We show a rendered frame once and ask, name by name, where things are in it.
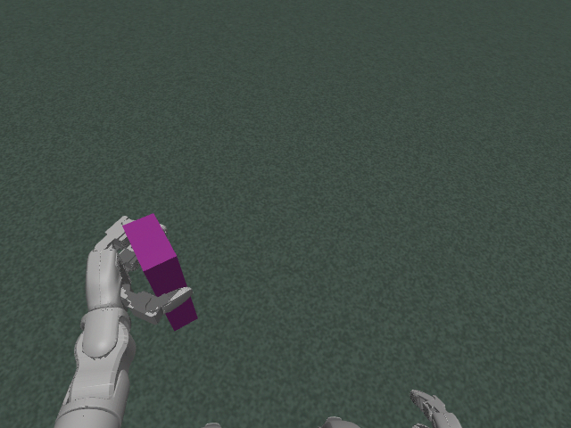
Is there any left robot arm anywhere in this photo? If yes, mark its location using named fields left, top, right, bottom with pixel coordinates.
left=54, top=307, right=136, bottom=428

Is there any carton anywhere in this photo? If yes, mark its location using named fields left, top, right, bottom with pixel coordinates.
left=122, top=213, right=198, bottom=332

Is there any left robot hand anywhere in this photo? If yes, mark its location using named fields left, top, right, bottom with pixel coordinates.
left=86, top=216, right=193, bottom=325

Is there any right robot hand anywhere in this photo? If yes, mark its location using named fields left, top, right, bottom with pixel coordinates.
left=410, top=390, right=462, bottom=428

